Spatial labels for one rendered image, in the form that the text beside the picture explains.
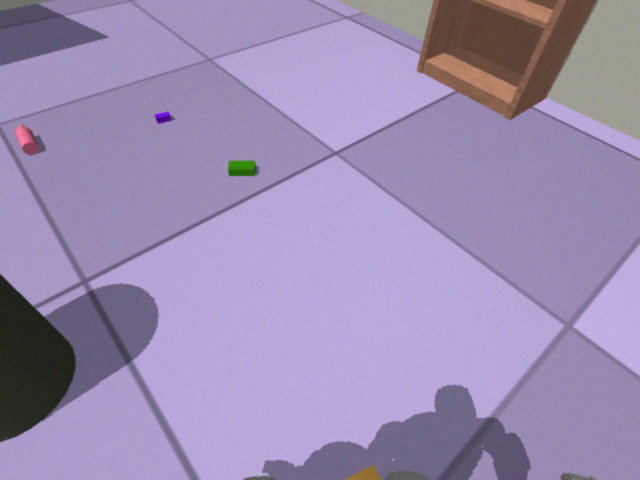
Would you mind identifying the bookshelf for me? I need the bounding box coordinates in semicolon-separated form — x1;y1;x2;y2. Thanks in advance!
417;0;597;120

